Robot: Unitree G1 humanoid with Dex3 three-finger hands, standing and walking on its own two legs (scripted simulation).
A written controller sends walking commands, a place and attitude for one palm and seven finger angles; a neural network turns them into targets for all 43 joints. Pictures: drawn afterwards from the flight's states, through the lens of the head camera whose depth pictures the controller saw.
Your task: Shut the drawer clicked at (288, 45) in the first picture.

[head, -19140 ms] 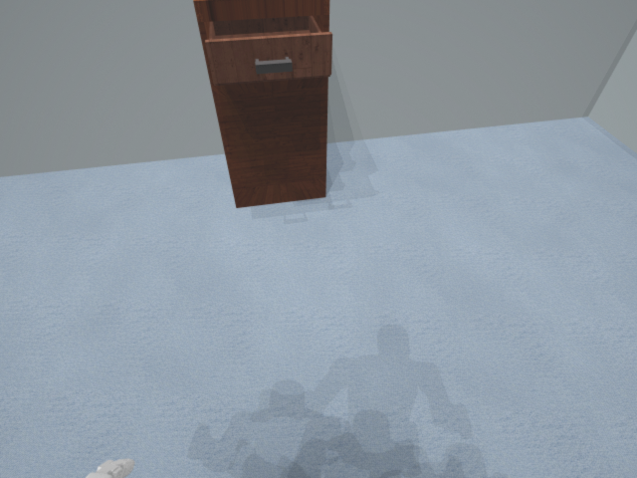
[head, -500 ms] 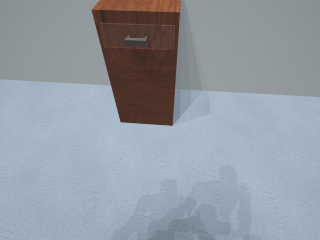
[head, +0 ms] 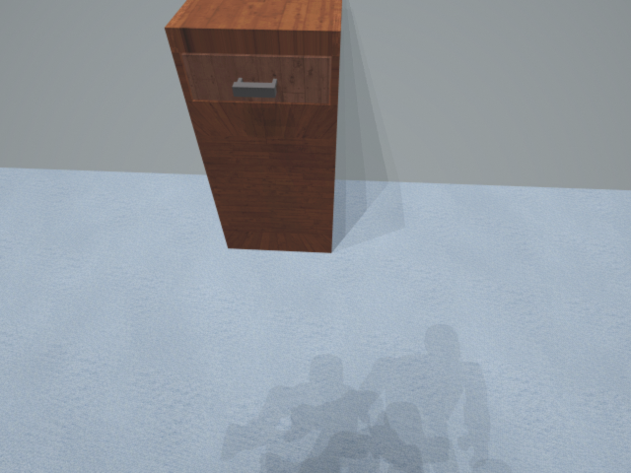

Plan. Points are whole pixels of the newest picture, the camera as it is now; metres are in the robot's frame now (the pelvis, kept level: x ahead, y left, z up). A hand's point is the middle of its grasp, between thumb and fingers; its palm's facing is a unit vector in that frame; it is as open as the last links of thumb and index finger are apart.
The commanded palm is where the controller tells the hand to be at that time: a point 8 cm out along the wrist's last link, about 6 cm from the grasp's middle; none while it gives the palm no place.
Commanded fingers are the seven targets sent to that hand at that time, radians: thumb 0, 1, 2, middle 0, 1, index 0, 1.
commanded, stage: look to check the result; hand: left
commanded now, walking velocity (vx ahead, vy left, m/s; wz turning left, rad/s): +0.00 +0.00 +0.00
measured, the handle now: (256, 85) +1.02 +0.21 -0.03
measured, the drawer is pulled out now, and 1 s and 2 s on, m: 0.00 0.00 0.00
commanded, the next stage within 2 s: stand and wait in 0.58 s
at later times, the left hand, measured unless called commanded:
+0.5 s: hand out of the picture +0.10 +0.24 -0.15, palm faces -0.03 -0.94 -0.35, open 7.4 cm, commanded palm none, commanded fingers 0.00 0.90 0.90 -0.20 -0.30 -0.20 -0.30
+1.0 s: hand out of the picture +0.13 +0.23 -0.15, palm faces -0.05 -0.94 -0.34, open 7.4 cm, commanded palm none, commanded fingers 0.00 0.90 0.90 -0.20 -0.30 -0.20 -0.30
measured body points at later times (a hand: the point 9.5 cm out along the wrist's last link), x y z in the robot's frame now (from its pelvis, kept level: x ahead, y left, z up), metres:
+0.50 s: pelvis +0.02 -0.01 +0.00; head +0.04 -0.02 +0.45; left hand +0.10 +0.29 -0.13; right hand +0.09 -0.30 -0.14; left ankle +0.03 +0.12 -0.74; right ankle +0.01 -0.13 -0.74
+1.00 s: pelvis +0.04 -0.01 +0.00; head +0.06 -0.02 +0.45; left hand +0.13 +0.28 -0.13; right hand +0.10 -0.31 -0.14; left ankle +0.03 +0.12 -0.74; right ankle +0.01 -0.13 -0.74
